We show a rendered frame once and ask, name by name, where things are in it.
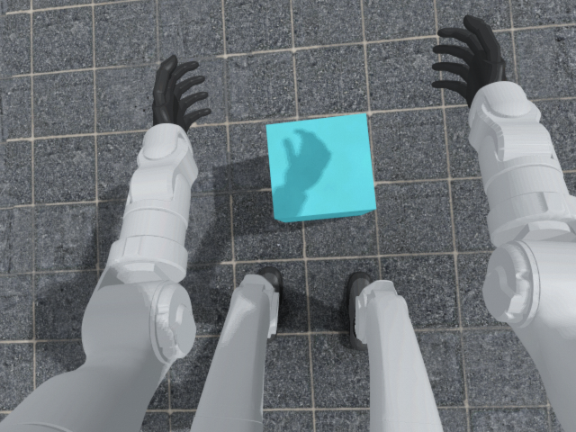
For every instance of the robot left foot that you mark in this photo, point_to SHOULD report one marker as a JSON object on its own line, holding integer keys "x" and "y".
{"x": 273, "y": 275}

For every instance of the robot right thigh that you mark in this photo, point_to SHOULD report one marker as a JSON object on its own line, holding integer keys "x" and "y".
{"x": 401, "y": 398}

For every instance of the right robot hand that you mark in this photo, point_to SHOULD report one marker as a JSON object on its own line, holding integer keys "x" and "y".
{"x": 485, "y": 64}

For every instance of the carton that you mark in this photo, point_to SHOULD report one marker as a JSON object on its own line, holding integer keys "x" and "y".
{"x": 321, "y": 168}

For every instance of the left robot hand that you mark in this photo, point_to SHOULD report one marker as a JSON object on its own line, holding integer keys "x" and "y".
{"x": 167, "y": 106}

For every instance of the left robot upper arm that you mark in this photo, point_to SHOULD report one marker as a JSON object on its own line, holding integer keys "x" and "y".
{"x": 132, "y": 334}

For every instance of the robot right forearm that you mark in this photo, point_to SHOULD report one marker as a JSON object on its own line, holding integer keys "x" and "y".
{"x": 520, "y": 171}

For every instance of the robot left forearm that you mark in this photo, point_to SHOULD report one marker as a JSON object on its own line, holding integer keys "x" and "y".
{"x": 151, "y": 246}

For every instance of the right robot upper arm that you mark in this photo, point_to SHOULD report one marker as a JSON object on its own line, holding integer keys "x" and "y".
{"x": 531, "y": 285}

